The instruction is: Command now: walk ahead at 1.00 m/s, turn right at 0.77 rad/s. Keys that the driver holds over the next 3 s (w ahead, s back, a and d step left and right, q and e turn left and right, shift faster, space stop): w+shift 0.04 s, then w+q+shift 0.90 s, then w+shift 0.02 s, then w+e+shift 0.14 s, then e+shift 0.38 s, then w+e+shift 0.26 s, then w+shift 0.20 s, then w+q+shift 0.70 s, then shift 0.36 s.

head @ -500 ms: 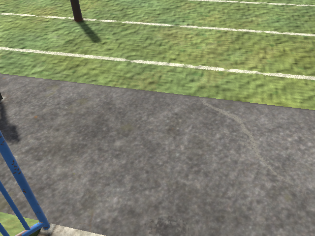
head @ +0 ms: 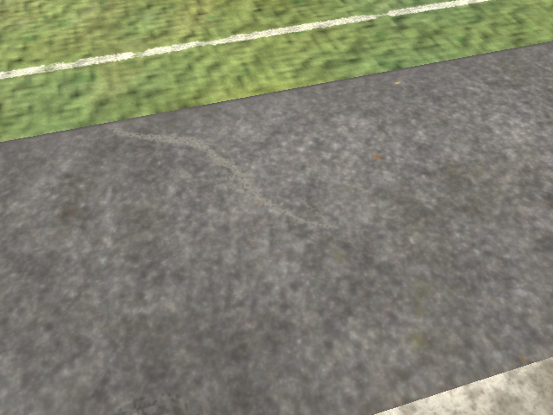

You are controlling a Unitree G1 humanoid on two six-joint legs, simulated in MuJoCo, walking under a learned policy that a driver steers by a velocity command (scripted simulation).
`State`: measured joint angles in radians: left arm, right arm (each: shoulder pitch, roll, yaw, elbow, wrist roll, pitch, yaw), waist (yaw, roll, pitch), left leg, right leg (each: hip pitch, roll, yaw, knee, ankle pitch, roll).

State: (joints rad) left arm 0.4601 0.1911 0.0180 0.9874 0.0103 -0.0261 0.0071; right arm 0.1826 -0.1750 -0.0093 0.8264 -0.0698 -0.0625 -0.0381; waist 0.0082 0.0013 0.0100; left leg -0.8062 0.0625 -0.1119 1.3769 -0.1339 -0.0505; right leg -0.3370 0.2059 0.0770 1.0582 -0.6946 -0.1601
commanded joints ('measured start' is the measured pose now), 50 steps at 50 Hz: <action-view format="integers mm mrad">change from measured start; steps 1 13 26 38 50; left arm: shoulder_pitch -201 -322 101 -176 -128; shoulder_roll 85 -44 137 48 122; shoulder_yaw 19 -38 83 27 20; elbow -124 -276 -84 -49 -193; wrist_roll -31 96 16 -18 40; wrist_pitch -67 -38 -56 -150 -90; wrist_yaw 27 8 -15 24 2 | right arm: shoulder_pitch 171 446 293 -10 290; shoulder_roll -150 -189 -167 -31 -309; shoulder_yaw -33 -19 -64 -45 -96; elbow -11 176 175 47 135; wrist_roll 23 44 30 56 34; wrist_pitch -3 -46 10 -8 10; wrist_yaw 9 55 35 141 15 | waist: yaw -153 64 155 -107 -32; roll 29 233 -73 -18 116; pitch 1 118 -35 123 -68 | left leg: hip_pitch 485 539 184 507 982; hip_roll -53 215 -209 -37 351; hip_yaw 75 -706 -135 152 -587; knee -439 -811 440 -561 -966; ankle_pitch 687 168 -105 991 22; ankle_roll -11 330 254 179 510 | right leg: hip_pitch -510 -977 606 -387 -726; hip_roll -148 -232 -321 -374 -344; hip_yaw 288 37 71 -230 19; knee -124 658 -848 -448 473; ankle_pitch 340 339 1141 268 229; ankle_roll -114 102 120 157 130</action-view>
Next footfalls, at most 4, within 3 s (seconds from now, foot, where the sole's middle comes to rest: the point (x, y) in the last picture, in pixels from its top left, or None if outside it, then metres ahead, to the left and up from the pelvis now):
0.14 left None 0.16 0.15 -0.90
0.52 right None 0.46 -0.09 -1.11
0.90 left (231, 399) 0.78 0.20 -1.31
1.22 right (228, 297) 1.19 0.24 -1.31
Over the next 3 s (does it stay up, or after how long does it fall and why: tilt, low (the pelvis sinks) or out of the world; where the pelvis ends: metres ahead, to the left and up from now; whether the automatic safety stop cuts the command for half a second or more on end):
stays up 2.15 0.50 -0.56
